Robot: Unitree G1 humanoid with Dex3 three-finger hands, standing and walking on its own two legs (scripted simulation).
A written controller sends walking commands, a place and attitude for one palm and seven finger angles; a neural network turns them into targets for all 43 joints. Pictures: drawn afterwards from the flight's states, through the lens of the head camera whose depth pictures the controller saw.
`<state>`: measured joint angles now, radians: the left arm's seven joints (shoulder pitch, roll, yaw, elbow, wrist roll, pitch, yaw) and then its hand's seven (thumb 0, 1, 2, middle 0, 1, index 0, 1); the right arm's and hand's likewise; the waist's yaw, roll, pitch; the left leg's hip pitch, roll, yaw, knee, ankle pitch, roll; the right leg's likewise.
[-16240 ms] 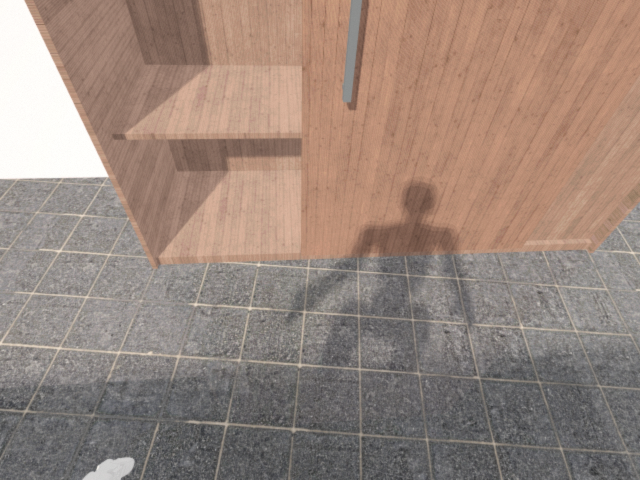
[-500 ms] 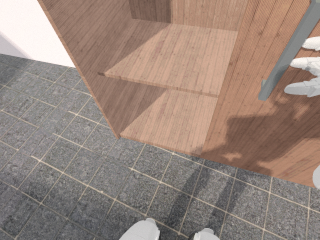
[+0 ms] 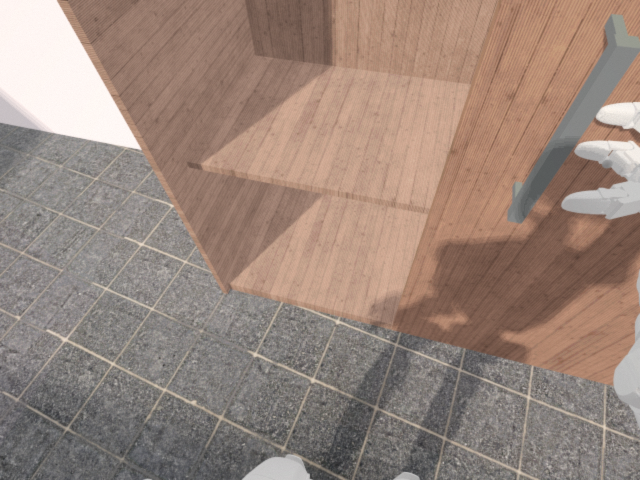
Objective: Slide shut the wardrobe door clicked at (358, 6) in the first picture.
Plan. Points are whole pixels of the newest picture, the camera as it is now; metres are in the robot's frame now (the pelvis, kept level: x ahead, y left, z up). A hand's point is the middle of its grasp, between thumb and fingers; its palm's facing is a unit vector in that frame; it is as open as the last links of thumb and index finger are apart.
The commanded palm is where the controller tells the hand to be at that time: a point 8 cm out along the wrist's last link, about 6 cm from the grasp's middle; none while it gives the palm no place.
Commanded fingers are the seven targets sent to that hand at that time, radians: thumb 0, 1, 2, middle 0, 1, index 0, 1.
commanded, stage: move the hooked fingers beside the handle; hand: right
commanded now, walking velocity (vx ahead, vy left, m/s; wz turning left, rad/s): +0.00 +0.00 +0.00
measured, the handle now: (556, 138) +0.54 -0.16 +0.13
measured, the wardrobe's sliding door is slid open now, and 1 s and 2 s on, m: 0.56 0.56 0.56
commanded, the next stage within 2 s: feel for the door with the fingertips in 0.44 s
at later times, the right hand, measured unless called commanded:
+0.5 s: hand (618, 163) +0.50 -0.22 +0.14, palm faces +0.00 +1.00 +0.01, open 12.9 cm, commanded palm +0.48 -0.29 +0.15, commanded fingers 0.00 0.50 -0.30 0.30 1.20 0.30 1.20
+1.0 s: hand (614, 162) +0.50 -0.21 +0.14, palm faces +0.06 +1.00 +0.00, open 13.4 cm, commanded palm +0.49 -0.25 +0.15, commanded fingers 0.00 0.50 -0.30 0.30 1.20 0.30 1.20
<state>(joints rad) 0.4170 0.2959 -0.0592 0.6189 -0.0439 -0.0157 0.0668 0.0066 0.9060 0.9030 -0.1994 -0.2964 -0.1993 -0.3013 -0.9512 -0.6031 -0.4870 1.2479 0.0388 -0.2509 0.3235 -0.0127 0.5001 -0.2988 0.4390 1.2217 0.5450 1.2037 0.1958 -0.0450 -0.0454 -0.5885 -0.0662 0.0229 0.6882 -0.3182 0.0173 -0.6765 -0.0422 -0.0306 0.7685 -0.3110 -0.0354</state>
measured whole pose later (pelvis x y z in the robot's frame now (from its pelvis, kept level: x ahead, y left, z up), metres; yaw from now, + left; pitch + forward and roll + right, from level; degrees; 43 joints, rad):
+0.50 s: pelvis +0.02 +0.00 +0.00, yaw -1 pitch +12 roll +2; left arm 0.40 0.30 -0.05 0.62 -0.04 0.00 0.06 0.01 0.91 0.90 -0.20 -0.30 -0.20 -0.30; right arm -0.91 -0.59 -0.47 1.21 0.08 -0.24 0.37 -0.01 0.50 -0.30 0.40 1.22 0.50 1.23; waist 0.17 -0.04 -0.05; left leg -0.54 -0.06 0.03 0.67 -0.34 0.02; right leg -0.63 -0.03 -0.02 0.74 -0.32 -0.03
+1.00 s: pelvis +0.02 +0.00 +0.00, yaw -3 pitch +12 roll +3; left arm 0.41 0.29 -0.04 0.69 -0.03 -0.05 0.04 0.01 0.91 0.90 -0.20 -0.30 -0.20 -0.30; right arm -0.93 -0.50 -0.35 1.18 0.12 -0.24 0.25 -0.01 0.50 -0.30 0.35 1.25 0.40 1.23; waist 0.14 -0.04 -0.05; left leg -0.52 -0.04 0.05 0.67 -0.35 0.02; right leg -0.63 -0.01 0.00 0.75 -0.33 -0.04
